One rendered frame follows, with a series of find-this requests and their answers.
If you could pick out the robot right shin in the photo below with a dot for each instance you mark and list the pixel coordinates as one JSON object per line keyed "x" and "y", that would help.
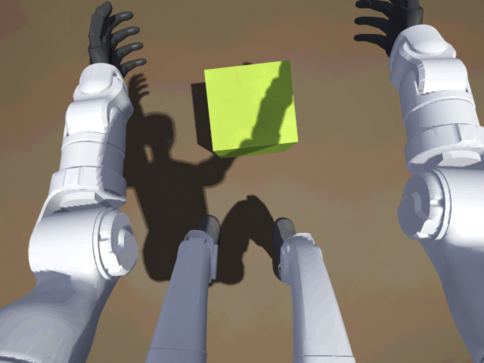
{"x": 301, "y": 236}

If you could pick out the robot right hand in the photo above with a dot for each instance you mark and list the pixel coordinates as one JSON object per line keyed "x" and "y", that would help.
{"x": 402, "y": 14}

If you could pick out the robot right forearm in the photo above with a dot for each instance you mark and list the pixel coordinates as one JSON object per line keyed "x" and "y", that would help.
{"x": 438, "y": 109}

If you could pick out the robot left upper arm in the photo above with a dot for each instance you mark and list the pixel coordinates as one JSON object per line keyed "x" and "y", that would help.
{"x": 77, "y": 258}

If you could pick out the robot left forearm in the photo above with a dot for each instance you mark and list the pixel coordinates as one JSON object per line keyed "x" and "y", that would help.
{"x": 94, "y": 145}

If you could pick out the robot left hand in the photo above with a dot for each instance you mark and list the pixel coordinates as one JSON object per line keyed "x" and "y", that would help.
{"x": 103, "y": 44}

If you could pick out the robot right upper arm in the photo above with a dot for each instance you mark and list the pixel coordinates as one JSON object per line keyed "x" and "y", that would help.
{"x": 443, "y": 209}

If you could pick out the carton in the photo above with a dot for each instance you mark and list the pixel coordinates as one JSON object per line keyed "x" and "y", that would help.
{"x": 251, "y": 109}

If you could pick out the robot left foot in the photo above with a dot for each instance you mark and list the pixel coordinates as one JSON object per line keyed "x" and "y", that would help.
{"x": 211, "y": 225}

